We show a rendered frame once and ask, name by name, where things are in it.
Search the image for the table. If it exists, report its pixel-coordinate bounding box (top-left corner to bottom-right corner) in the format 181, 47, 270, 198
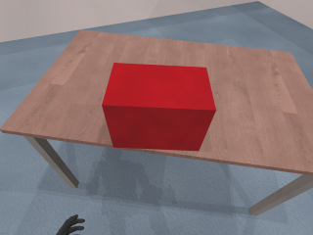
0, 29, 313, 215

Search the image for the left robot hand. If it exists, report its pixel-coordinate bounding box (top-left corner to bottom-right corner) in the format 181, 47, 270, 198
56, 214, 85, 235

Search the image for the carton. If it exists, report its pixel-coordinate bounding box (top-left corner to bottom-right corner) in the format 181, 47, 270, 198
102, 63, 216, 151

